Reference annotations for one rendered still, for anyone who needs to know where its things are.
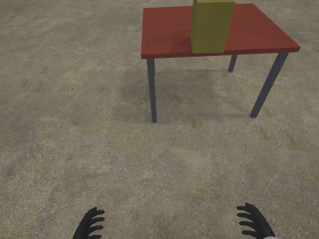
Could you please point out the carton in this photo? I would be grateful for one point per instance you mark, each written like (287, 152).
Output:
(210, 22)

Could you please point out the robot left hand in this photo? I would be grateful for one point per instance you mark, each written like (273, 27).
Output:
(84, 229)

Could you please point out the table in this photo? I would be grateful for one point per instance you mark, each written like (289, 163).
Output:
(166, 34)

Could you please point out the robot right hand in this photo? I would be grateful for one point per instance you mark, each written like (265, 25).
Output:
(259, 223)

